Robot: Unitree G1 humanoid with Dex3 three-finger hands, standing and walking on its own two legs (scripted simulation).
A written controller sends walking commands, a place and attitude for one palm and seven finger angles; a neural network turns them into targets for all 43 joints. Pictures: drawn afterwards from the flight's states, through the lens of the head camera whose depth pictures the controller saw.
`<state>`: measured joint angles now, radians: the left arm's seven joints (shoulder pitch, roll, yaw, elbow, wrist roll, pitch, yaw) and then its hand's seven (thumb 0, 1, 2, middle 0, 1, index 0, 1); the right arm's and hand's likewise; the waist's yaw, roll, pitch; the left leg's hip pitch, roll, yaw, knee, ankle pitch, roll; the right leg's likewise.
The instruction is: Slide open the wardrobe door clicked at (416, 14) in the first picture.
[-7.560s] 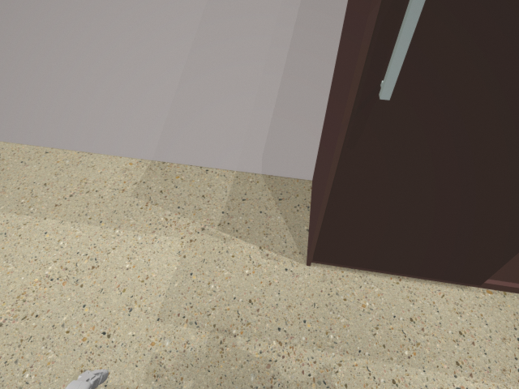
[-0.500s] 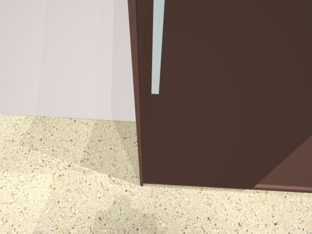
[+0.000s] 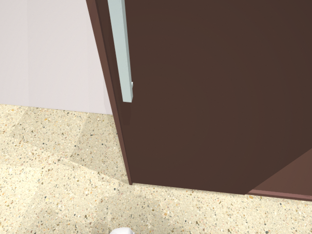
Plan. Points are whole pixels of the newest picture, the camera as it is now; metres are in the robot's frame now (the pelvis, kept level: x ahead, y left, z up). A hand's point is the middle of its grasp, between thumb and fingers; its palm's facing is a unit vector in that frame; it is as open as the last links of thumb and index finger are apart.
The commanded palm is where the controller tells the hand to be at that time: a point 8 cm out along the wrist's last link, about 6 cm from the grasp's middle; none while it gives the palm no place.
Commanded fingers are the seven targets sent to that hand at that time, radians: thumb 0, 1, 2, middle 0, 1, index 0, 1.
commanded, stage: come to a stop and stand still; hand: left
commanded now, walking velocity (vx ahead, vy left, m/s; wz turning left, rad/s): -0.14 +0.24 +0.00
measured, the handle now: (123, 35) +0.44 +0.12 +0.27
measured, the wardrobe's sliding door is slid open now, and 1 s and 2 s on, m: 0.00 0.00 0.00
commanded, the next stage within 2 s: none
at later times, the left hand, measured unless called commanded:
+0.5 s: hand out of the picture +0.00 +0.15 -0.17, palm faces +0.05 -0.98 -0.21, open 7.3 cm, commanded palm none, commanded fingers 0.00 0.90 0.90 -0.20 -0.30 -0.20 -0.30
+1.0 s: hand out of the picture -0.02 +0.17 -0.17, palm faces +0.04 -0.98 -0.21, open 7.3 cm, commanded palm none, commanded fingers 0.00 0.90 0.90 -0.20 -0.30 -0.20 -0.30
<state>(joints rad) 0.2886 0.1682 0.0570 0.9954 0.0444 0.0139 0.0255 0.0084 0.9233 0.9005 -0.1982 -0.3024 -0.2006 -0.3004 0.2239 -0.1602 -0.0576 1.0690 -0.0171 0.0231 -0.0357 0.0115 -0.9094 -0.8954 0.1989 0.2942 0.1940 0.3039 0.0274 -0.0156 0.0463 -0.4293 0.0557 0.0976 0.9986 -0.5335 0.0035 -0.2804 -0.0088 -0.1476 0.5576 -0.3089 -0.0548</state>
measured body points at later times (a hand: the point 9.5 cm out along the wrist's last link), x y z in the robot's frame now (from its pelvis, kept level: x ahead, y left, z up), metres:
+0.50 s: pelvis +0.00 -0.02 +0.00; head +0.02 -0.02 +0.45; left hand +0.00 +0.20 -0.15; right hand +0.07 -0.25 -0.15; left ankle +0.01 +0.06 -0.73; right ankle -0.01 -0.09 -0.73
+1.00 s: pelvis -0.03 +0.00 +0.00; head -0.06 +0.00 +0.45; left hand -0.03 +0.22 -0.16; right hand -0.04 -0.21 -0.16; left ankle +0.01 +0.06 -0.73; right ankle -0.01 -0.09 -0.73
